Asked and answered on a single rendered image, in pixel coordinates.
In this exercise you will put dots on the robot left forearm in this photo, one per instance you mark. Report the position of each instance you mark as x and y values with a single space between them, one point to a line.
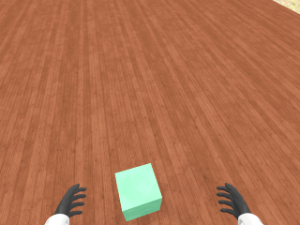
58 219

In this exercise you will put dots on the carton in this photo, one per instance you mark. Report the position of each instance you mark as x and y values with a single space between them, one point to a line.
138 190

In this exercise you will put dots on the left robot hand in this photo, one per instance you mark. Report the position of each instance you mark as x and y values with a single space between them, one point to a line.
68 203

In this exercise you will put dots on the robot right forearm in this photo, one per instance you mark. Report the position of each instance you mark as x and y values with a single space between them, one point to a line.
249 219

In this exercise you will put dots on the right robot hand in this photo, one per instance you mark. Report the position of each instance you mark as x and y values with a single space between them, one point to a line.
237 203

